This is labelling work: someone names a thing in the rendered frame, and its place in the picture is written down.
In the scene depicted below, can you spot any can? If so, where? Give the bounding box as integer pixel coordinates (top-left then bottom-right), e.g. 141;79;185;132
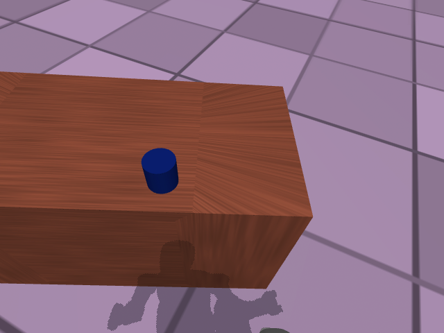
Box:
142;148;178;194

